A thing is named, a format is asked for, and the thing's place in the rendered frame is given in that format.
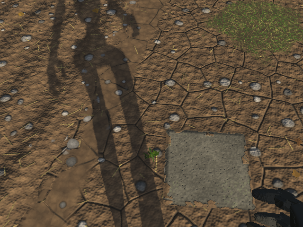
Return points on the right robot hand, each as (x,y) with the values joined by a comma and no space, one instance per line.
(283,200)

